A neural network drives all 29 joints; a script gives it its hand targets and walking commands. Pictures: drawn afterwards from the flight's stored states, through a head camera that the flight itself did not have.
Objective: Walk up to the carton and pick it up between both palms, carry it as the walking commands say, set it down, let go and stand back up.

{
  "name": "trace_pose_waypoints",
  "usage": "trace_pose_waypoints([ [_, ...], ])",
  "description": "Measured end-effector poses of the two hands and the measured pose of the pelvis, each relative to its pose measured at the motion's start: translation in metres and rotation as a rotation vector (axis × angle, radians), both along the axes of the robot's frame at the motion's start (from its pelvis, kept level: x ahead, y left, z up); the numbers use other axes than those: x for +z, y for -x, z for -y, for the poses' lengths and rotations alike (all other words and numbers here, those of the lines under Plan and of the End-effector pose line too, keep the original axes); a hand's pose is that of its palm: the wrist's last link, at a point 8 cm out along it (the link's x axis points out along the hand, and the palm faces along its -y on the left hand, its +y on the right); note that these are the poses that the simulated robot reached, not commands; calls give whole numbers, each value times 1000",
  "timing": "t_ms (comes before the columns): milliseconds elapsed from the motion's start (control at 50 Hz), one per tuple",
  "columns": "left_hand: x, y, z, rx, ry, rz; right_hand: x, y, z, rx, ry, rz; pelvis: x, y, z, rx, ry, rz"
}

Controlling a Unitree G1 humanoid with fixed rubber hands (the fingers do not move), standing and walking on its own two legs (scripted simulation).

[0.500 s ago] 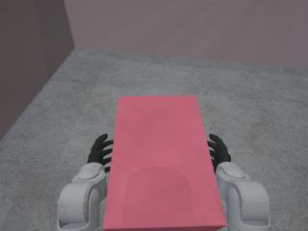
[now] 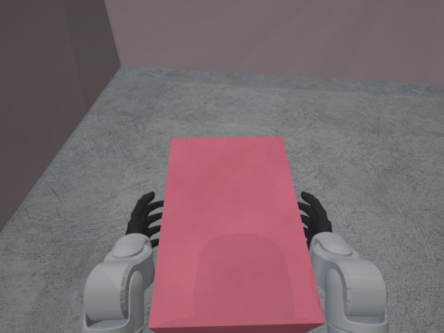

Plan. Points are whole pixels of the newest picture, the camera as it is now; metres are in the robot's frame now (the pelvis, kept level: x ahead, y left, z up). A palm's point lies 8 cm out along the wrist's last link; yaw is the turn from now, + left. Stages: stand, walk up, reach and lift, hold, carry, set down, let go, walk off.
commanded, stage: carry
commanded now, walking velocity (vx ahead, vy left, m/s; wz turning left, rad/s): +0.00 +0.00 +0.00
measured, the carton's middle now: (228, 247) +0.27 +0.00 +0.03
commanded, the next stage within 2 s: hold in 1.86 s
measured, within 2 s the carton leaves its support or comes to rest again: neither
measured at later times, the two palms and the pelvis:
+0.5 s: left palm (179, 251) +0.23 +0.08 +0.09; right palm (361, 256) +0.22 -0.20 +0.09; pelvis -0.02 -0.05 +0.00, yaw -1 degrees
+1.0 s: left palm (193, 244) +0.25 +0.06 +0.08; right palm (364, 249) +0.24 -0.22 +0.07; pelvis -0.01 -0.07 -0.01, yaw -2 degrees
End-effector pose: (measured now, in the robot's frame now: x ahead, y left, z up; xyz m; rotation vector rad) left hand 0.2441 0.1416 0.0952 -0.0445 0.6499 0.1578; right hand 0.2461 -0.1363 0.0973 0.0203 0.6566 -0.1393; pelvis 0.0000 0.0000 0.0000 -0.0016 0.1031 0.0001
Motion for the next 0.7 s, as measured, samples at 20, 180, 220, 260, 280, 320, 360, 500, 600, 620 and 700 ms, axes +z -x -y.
trace_pose_waypoints([
  [20,-2,3,3,-3,-5,-5,-3,3,3,-3,-4,-5,-1,2,2,-3,-1,3],
  [180,-7,16,24,-21,-14,-19,-10,21,24,-20,-12,-20,-3,15,19,-14,-1,26],
  [220,-6,17,30,-25,-15,-16,-9,23,30,-22,-11,-16,-3,18,24,-16,-2,28],
  [260,-6,18,35,-27,-16,-12,-9,24,35,-24,-11,-13,-3,19,28,-17,-1,30],
  [280,-5,18,37,-28,-16,-11,-8,24,37,-25,-11,-11,-4,20,31,-18,-1,31],
  [320,-5,18,42,-30,-17,-8,-8,25,42,-26,-11,-8,-4,21,35,-19,-1,32],
  [360,-4,18,47,-31,-18,-6,-8,25,47,-27,-11,-6,-4,22,40,-20,-1,33],
  [500,-4,16,62,-35,-23,-5,-9,24,62,-31,-16,-5,-5,22,54,-22,-1,34],
  [600,-5,13,71,-38,-26,-7,-11,22,71,-34,-19,-7,-5,20,62,-24,-1,36],
  [620,-6,13,73,-38,-26,-8,-11,22,73,-35,-20,-7,-6,20,63,-24,-1,36],
  [700,-7,10,78,-39,-27,-10,-13,19,77,-36,-22,-10,-6,18,68,-25,-1,38],
])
